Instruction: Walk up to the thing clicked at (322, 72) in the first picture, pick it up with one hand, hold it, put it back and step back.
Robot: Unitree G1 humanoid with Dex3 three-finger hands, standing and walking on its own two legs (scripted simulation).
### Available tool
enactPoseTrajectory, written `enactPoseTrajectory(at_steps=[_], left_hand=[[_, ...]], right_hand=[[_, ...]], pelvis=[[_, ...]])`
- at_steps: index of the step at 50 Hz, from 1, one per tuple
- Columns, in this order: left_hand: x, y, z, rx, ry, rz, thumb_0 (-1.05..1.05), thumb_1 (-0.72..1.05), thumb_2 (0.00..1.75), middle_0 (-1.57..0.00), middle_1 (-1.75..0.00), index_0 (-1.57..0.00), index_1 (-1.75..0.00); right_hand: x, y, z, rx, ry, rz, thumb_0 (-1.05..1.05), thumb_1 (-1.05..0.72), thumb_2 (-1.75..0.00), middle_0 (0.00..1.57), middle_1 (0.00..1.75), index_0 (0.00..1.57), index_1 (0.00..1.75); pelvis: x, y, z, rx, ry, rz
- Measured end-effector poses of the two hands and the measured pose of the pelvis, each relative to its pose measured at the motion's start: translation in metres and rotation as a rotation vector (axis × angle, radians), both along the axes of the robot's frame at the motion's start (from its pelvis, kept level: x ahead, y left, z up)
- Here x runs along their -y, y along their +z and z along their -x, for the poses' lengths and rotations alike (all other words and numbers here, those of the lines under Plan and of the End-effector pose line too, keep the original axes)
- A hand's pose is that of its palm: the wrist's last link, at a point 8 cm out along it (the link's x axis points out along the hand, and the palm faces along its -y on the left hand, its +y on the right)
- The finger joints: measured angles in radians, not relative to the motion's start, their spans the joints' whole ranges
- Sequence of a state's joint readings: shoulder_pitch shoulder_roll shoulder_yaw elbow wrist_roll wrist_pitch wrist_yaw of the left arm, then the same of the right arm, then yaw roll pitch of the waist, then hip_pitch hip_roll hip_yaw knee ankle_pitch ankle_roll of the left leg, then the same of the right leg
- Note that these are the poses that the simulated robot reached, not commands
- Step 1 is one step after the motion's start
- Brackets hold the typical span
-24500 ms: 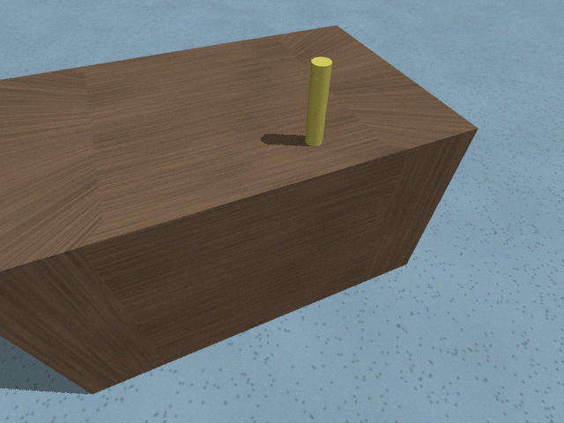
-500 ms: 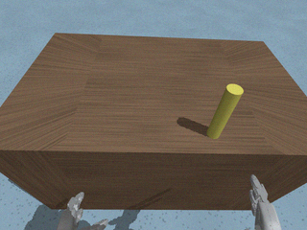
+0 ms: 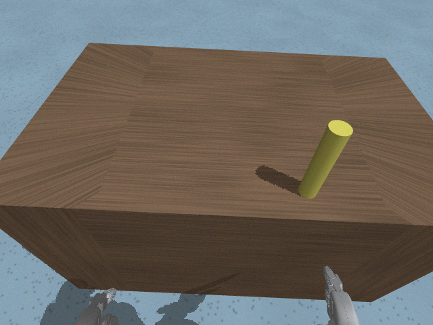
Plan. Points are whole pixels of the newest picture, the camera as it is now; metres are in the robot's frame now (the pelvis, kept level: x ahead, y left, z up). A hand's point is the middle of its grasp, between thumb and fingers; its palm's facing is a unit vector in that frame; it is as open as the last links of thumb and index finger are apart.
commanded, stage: home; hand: right
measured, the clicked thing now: (321, 163) +0.44 -0.23 +0.04
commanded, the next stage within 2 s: stand in 2.00 s
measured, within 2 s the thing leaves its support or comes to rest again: neither
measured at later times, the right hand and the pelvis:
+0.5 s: hand out of the picture +0.08 -0.27 -0.14, palm faces -0.07 +0.91 -0.40, open 17.5 cm; pelvis +0.01 -0.01 +0.01, yaw +1 degrees
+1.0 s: hand out of the picture +0.05 -0.27 -0.15, palm faces -0.08 +0.93 -0.35, open 17.3 cm; pelvis -0.01 -0.02 +0.01, yaw +1 degrees
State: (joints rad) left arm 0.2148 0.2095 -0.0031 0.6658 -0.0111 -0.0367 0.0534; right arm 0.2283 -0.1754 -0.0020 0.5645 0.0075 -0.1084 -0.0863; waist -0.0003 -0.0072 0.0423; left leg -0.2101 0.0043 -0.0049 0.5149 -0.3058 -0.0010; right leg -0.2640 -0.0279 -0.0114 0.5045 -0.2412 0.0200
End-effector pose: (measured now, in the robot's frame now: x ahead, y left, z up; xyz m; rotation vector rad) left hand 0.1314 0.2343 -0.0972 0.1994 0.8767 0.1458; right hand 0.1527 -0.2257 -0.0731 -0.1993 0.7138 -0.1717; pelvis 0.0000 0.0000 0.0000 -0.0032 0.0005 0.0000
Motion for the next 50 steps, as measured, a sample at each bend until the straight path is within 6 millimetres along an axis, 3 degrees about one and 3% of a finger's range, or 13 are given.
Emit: enactPoseTrajectory(at_steps=[8,13,19,25,35,50], left_hand=[[-0.005,-0.007,0.004,-0.064,-0.024,-0.017,0.01,0.9,0.9,-0.2,-0.3,-0.21,-0.3],[-0.025,-0.011,0.013,-0.116,-0.027,-0.044,0.01,0.9,0.9,-0.2,-0.29,-0.21,-0.3],[-0.05,-0.013,0.036,-0.217,0.013,-0.092,0.01,0.9,0.9,-0.2,-0.29,-0.21,-0.29],[-0.061,-0.013,0.062,-0.315,0.04,-0.118,0.01,0.9,0.9,-0.2,-0.29,-0.21,-0.29],[-0.053,-0.015,0.086,-0.381,0.049,-0.108,0.0,0.9,0.9,-0.2,-0.29,-0.21,-0.29],[-0.045,-0.014,0.094,-0.386,0.066,-0.098,0.0,0.9,0.9,-0.2,-0.29,-0.21,-0.29]], right_hand=[[-0.001,-0.009,0.0,-0.056,0.051,0.02,-0.01,0.54,-0.05,0.05,0.05,0.06,0.05],[0.029,-0.022,0.017,-0.213,0.092,0.084,-0.01,0.54,-0.05,0.06,0.05,0.06,0.05],[0.066,-0.026,0.047,-0.359,0.047,0.143,-0.01,0.54,-0.05,0.06,0.05,0.06,0.05],[0.086,-0.028,0.074,-0.462,0.009,0.163,-0.01,0.54,-0.04,0.05,0.05,0.06,0.05],[0.088,-0.033,0.098,-0.533,0.002,0.138,-0.01,0.53,-0.05,0.06,0.05,0.06,0.05],[0.086,-0.037,0.106,-0.546,0.004,0.114,-0.01,0.51,-0.06,0.06,0.06,0.06,0.05]], pelvis=[[-0.001,-0.001,-0.003,-0.009,-0.001,0.0],[0.0,-0.002,-0.006,0.005,0.005,-0.002],[0.003,0.001,-0.008,0.024,0.008,-0.004],[0.006,0.005,-0.005,0.041,0.012,-0.005],[0.012,0.009,0.003,0.051,0.013,-0.003],[0.017,0.011,0.01,0.051,0.014,-0.003]])
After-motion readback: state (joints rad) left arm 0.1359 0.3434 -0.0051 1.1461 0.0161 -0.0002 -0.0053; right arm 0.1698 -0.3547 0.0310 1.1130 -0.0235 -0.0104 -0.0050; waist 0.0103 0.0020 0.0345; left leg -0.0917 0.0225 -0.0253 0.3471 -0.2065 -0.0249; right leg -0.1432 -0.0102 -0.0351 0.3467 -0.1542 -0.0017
